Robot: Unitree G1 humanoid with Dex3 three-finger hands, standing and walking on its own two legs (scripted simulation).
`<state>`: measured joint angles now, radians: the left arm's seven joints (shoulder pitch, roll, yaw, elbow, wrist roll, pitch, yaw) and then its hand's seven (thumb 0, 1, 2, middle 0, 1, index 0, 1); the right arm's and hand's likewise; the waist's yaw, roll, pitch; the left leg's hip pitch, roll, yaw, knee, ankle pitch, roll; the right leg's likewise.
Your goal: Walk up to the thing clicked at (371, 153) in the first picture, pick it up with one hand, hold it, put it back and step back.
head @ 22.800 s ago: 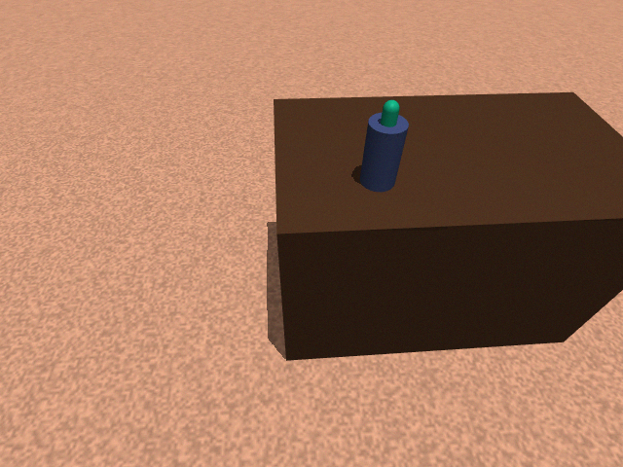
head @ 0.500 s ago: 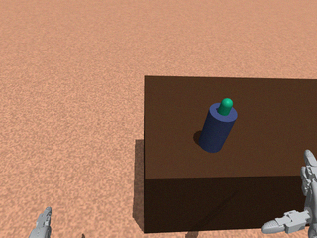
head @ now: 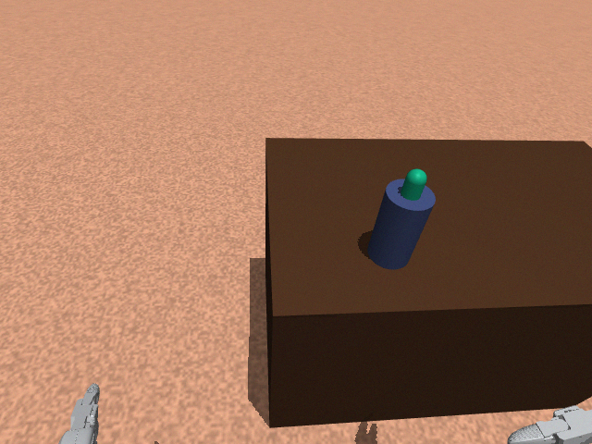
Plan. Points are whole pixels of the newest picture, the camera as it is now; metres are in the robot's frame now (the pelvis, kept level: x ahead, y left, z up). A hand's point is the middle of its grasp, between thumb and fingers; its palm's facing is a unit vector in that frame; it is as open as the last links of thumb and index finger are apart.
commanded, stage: home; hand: right
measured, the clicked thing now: (402, 216) +0.52 -0.23 +0.02
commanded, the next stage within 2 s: none
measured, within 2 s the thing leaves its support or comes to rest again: neither
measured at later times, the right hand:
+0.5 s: hand (433, 431) +0.18 -0.20 -0.06, palm faces +0.14 +0.97 -0.20, open 17.5 cm
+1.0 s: hand (417, 422) +0.19 -0.18 -0.07, palm faces +0.10 +0.97 -0.22, open 17.3 cm
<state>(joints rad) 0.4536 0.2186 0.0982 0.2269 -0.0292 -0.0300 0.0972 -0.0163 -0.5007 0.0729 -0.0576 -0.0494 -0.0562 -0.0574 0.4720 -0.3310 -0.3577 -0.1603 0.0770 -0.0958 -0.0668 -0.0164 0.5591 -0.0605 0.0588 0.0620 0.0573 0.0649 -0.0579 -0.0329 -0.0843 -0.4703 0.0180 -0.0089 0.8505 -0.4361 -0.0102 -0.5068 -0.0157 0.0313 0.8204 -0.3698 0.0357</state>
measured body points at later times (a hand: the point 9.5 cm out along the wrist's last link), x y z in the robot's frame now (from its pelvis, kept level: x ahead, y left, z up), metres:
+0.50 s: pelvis +0.01 -0.01 +0.00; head +0.04 -0.02 +0.44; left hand +0.17 +0.22 -0.05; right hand +0.16 -0.25 -0.04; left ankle +0.00 +0.12 -0.70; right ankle +0.03 -0.14 -0.70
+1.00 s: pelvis +0.02 -0.01 -0.01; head +0.05 -0.01 +0.44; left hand +0.18 +0.22 -0.05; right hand +0.18 -0.23 -0.05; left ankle +0.00 +0.12 -0.70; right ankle +0.03 -0.14 -0.70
